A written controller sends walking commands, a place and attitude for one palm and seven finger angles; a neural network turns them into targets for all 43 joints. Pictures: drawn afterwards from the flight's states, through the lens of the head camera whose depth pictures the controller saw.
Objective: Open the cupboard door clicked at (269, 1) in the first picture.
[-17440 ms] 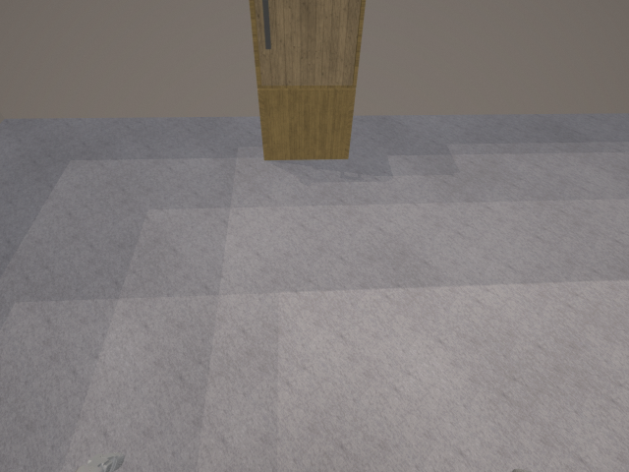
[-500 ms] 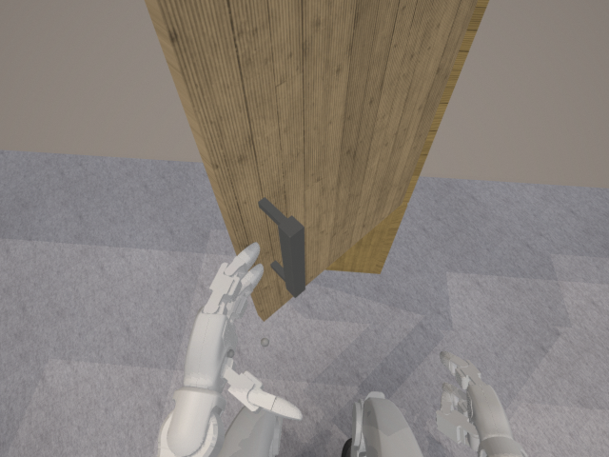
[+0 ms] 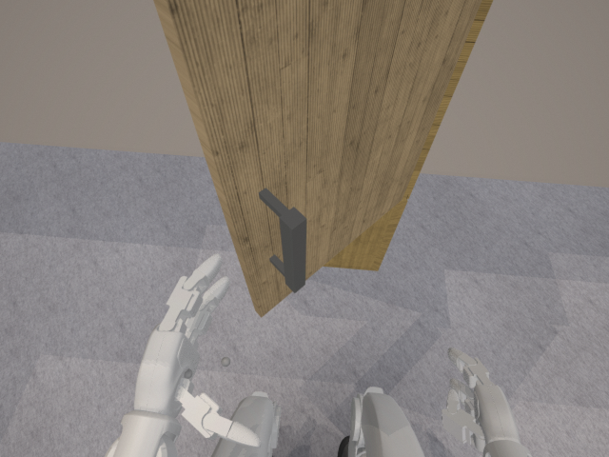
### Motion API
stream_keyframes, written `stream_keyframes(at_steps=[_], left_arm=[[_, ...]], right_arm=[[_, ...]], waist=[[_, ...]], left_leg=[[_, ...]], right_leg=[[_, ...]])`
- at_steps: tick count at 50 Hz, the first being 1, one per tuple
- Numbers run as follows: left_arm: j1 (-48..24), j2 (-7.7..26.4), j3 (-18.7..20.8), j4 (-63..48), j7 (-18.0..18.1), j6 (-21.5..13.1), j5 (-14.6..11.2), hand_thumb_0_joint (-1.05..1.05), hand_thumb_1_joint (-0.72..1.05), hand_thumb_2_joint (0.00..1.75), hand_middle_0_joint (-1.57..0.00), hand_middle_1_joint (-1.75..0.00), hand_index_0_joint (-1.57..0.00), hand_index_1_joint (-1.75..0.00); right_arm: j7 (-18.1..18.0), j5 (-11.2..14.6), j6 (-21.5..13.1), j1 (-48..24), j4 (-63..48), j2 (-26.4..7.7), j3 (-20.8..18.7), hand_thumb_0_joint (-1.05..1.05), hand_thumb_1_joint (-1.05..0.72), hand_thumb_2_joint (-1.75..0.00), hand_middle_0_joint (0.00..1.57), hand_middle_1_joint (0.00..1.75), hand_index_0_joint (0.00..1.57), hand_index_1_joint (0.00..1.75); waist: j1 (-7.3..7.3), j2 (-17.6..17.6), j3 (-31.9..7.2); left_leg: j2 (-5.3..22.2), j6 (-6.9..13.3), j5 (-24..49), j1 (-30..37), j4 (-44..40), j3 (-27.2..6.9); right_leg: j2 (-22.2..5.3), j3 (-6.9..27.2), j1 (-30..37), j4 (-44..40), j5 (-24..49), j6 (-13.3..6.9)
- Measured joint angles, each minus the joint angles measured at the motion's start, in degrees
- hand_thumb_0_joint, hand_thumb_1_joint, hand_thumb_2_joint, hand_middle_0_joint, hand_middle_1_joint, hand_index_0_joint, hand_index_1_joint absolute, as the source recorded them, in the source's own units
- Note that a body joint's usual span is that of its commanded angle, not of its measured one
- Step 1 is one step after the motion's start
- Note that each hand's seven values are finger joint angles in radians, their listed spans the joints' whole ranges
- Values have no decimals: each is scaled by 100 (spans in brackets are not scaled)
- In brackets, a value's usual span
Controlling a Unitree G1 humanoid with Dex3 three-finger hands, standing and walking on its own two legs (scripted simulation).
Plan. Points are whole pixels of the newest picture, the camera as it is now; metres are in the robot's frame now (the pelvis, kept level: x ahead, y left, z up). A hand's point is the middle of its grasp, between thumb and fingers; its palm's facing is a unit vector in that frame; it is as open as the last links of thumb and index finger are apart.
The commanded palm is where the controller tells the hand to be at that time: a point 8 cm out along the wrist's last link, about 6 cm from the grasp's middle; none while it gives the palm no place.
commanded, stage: draw the hand back to the body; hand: left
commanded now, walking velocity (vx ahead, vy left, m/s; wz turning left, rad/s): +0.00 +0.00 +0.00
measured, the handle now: (283, 245) +0.36 +0.05 +0.06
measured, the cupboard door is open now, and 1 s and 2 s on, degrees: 47 47 47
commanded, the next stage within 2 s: step back with the hand held close in 1.54 s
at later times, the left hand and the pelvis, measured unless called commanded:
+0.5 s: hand (119, 347) +0.21 +0.17 +0.15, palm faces -0.03 -0.99 -0.10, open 16.1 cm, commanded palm +0.18 +0.23 +0.17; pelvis +0.02 +0.02 +0.07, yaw +0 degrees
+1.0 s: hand out of the picture +0.23 +0.25 +0.26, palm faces +0.34 -0.85 -0.40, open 11.0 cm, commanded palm +0.19 +0.30 +0.28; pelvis +0.04 +0.02 +0.13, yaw -1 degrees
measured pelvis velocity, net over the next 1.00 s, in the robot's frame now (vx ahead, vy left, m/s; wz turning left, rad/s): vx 0.04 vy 0.02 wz -0.02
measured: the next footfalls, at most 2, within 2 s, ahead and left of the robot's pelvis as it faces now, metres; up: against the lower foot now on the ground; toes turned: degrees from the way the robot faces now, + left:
none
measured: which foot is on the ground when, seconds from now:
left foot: down 0.00-1.00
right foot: down 0.00-1.00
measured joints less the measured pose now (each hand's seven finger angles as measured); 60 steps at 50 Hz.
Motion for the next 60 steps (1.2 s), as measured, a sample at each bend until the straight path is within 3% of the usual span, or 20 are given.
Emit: stream_keyframes(at_steps=[4, 11, 24, 29, 32, 36, 48, 60], left_arm=[[65, 138, 100, -355, 20, 236, -28, -2, -50, 30, -16, -30, -15, -30], [494, 283, 411, -903, -37, 633, -244, -2, -50, 30, -16, -30, -15, -30], [1033, 560, 822, -1300, -391, 890, -572, -2, -47, 31, -16, -30, -15, -30], [1262, 872, 811, -1657, 488, 1871, 146, -2, -37, 36, -16, -30, -16, -30], [1375, 939, 831, -1760, 809, 2273, 309, -1, -28, 39, -17, -30, -16, -30], [1262, 1004, 963, -1731, 1032, 2491, 376, -1, -16, 45, -17, -30, -17, -30], [818, 1111, 1702, -1761, 1094, 2350, 309, 0, 25, 62, -19, -31, -18, -30], [311, 1328, 2616, -1752, 1079, 2027, 226, 0, 66, 80, -21, -31, -20, -30]], right_arm=[[-32, 37, 62, 38, -40, 40, -5, 1, -90, -90, 21, 30, 20, 30], [-137, 160, 152, 259, -144, 83, 101, 1, -90, -90, 21, 30, 20, 30], [-254, 262, 0, 487, -304, -44, 110, 1, -90, -90, 21, 30, 20, 30], [-444, 239, 168, 531, -238, 20, 122, 1, -90, -90, 21, 30, 20, 30], [-513, 218, 184, 555, -159, 39, 181, 1, -90, -90, 21, 30, 20, 30], [-565, 199, 102, 551, 33, 30, 275, 1, -90, -90, 21, 30, 20, 30], [-493, 156, -290, 346, 694, 5, 312, 1, -90, -90, 21, 30, 20, 30], [-430, 100, -451, 77, 1104, -54, 170, 1, -90, -90, 21, 30, 20, 30]], waist=[[9, 4, 48], [2, 100, 91], [-16, 117, 132], [72, 146, 167], [104, 205, 219], [168, 254, 356], [285, 314, 731], [405, 302, 1001]], left_leg=[[16, 22, 10, 143, -66, 22], [19, 72, 240, 896, -745, 18], [34, 134, 493, 2143, -1706, 14], [28, 167, 673, 2875, -2324, 102], [20, 182, 822, 3329, -2741, 134], [9, 197, 993, 3863, -3196, 142], [11, 183, 1474, 5141, -4388, 199], [83, 127, 1853, 5835, -5184, 238]], right_leg=[[19, 22, 142, -83, 30, 20], [32, 28, 938, -797, 251, 82], [61, 35, 2236, -1816, 513, 158], [63, 130, 2924, -2368, 671, 203], [60, 165, 3366, -2760, 806, 215], [52, 177, 3898, -3195, 961, 228], [63, 243, 5117, -4273, 1387, 226], [140, 281, 5777, -5025, 1757, 169]])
